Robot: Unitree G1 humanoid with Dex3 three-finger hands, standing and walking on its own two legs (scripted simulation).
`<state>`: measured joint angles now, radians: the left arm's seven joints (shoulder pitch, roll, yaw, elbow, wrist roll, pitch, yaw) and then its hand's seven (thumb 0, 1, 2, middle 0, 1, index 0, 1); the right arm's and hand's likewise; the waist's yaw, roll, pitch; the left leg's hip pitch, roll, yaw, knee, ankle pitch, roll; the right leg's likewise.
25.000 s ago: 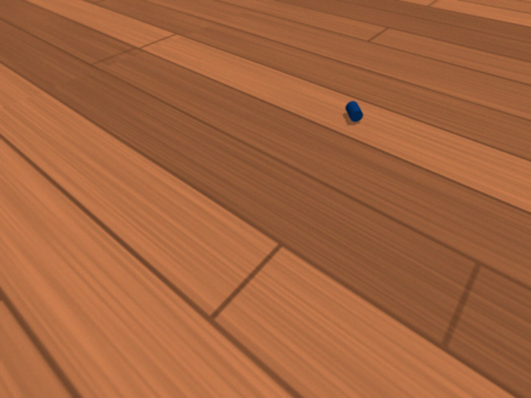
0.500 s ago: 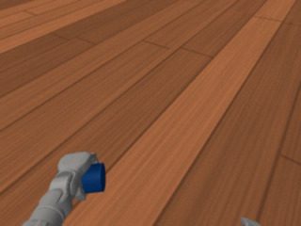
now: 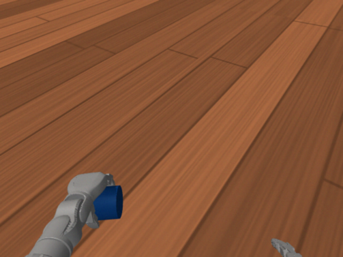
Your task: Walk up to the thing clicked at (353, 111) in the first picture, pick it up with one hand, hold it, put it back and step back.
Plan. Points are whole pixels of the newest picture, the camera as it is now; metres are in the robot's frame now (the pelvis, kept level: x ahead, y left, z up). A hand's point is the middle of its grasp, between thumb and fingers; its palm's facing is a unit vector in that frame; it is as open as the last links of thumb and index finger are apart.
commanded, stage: hold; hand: left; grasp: from above
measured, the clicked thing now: (96, 203) +0.30 +0.22 -0.06
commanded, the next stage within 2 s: crouch in 0.80 s
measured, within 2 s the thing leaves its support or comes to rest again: neither
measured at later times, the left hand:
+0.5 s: hand (93, 200) +0.29 +0.22 -0.03, palm faces -0.45 -0.07 -0.89, open 11.0 cm
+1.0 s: hand (94, 197) +0.30 +0.22 -0.03, palm faces -0.44 -0.07 -0.89, open 11.0 cm
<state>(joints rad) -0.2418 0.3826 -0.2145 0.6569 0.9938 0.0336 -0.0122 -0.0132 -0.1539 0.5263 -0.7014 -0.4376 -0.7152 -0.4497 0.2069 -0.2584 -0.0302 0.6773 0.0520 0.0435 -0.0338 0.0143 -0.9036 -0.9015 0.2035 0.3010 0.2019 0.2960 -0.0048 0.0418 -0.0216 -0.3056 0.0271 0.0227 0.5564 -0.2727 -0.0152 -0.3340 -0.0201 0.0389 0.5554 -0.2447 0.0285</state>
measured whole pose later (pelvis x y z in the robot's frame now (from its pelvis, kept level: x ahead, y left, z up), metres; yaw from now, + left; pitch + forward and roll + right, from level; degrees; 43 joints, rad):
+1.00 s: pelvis +0.01 +0.00 +0.01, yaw +0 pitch +1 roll +0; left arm -0.21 0.39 -0.20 0.59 0.99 0.03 -0.04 -0.01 -0.16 0.57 -0.67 -0.51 -0.68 -0.52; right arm 0.19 -0.26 -0.03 0.67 0.06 0.07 -0.05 0.01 -0.90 -0.90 0.20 0.30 0.20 0.30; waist 0.01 0.05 -0.01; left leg -0.24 0.03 0.02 0.49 -0.26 -0.02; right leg -0.27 -0.02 0.03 0.50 -0.24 0.02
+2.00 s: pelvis -0.05 +0.00 -0.27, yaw +0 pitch +36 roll -3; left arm -0.67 0.48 0.02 1.21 1.19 -0.11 0.41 -0.01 -0.14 0.58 -0.63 -0.55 -0.64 -0.56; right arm 0.18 -0.24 -0.05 0.77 -0.09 -0.07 0.03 0.01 -0.89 -0.89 0.21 0.30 0.21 0.30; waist -0.14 0.04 -0.21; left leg -1.85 0.01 -0.07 1.89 -0.68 -0.02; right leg -1.84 -0.01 0.00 1.84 -0.64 0.04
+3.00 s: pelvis -0.07 +0.00 -0.41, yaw -2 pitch +34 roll -5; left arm -0.84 0.61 0.09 1.44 1.25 -0.18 0.46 -0.01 -0.13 0.52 -0.68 -0.44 -0.69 -0.46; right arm 0.16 -0.27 0.00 0.79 -0.14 -0.09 0.13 0.01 -0.91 -0.90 0.21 0.30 0.20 0.30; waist -0.20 0.01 -0.10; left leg -2.23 -0.01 -0.12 2.33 -0.70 -0.04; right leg -2.21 0.01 -0.01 2.25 -0.65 0.05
